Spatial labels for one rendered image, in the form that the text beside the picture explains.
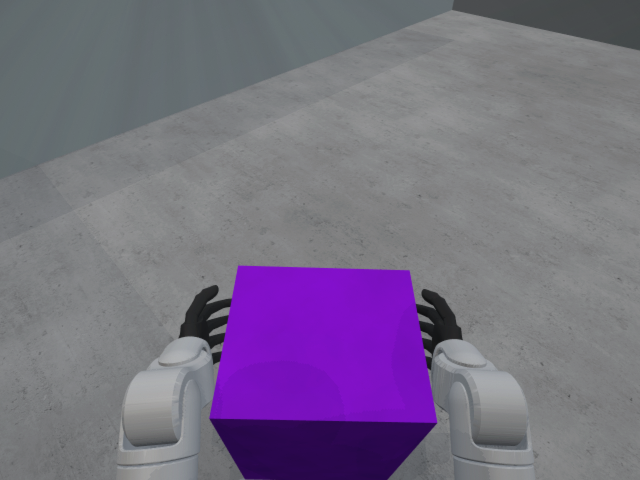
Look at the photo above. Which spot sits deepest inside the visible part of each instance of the robot right hand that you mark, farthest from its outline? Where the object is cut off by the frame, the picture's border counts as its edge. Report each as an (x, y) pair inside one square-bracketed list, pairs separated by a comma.
[(444, 320)]

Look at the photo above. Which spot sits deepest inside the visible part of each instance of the robot left forearm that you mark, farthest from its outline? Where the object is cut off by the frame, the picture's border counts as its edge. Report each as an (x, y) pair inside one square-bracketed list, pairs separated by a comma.
[(160, 424)]

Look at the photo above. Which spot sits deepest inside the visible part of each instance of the robot right forearm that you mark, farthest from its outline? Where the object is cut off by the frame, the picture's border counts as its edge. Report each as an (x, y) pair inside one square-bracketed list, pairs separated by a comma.
[(488, 414)]

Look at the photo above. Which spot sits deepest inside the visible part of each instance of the robot left hand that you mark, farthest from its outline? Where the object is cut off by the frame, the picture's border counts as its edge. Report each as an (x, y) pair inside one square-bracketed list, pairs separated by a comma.
[(196, 323)]

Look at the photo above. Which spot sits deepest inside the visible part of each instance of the carton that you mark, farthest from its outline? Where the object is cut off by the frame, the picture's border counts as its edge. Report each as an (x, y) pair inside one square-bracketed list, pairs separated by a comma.
[(323, 374)]

